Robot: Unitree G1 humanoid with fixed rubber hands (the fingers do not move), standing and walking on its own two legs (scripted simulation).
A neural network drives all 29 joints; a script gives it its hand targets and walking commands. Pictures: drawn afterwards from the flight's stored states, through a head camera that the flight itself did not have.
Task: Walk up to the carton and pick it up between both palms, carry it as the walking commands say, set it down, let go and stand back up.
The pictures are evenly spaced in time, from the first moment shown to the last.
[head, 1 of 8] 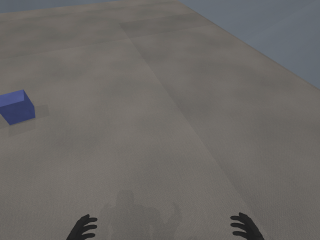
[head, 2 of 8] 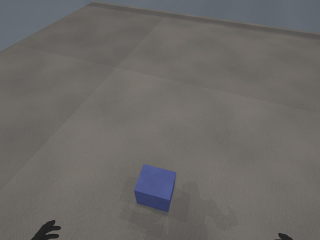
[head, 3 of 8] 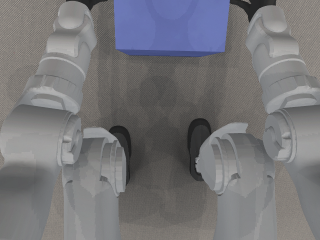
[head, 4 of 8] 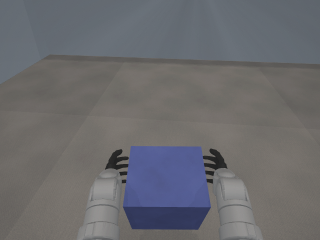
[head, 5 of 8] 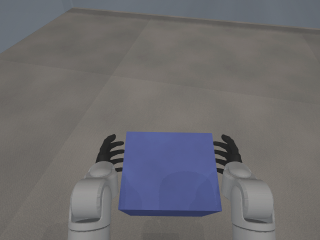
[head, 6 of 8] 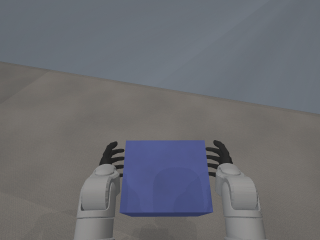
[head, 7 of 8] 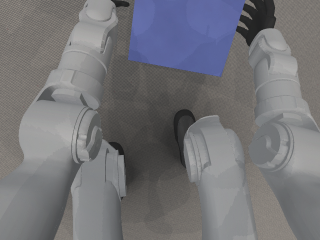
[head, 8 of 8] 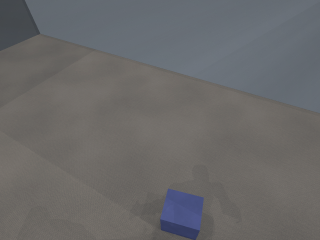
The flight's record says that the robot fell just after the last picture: no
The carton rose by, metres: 0.70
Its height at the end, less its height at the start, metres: +0.00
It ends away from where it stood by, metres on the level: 1.91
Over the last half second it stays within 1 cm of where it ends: yes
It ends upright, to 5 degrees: yes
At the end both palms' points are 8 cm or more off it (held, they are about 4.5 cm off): yes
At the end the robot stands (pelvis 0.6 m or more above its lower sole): yes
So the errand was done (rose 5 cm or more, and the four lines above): yes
